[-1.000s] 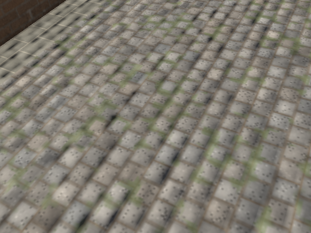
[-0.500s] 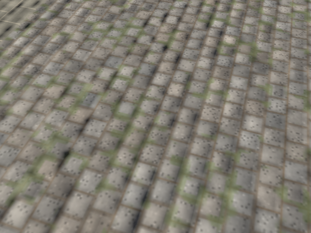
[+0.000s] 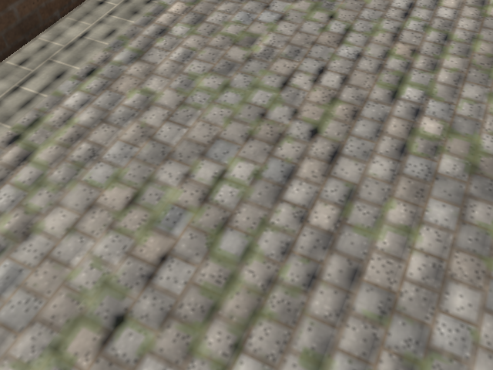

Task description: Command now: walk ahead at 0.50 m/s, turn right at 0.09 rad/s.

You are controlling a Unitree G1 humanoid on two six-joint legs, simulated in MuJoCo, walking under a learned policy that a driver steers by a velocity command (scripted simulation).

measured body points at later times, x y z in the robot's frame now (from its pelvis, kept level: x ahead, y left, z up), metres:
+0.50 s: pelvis +0.27 +0.05 +0.00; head +0.30 +0.05 +0.45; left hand +0.48 +0.28 -0.11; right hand +0.24 -0.23 -0.13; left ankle +0.24 +0.16 -0.75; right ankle +0.37 -0.15 -0.68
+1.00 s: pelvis +0.45 -0.04 -0.01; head +0.49 -0.08 +0.44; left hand +0.72 +0.14 -0.10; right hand +0.47 -0.37 -0.12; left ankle +0.61 +0.09 -0.69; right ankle +0.47 -0.13 -0.75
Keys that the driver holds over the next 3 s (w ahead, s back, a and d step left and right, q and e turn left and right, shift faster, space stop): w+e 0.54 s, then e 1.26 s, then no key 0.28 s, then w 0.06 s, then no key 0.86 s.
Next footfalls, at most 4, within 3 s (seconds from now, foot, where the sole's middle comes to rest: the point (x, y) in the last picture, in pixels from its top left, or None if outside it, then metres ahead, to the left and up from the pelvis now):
0.16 left None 0.28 0.15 -0.79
0.70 right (332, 367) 0.51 -0.15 -0.79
1.18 left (270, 314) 0.64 0.02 -0.79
1.58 right None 0.42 -0.15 -0.79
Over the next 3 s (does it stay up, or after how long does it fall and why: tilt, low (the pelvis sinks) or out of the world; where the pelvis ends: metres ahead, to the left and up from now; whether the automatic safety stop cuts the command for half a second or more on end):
stays up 0.51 -0.08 -0.01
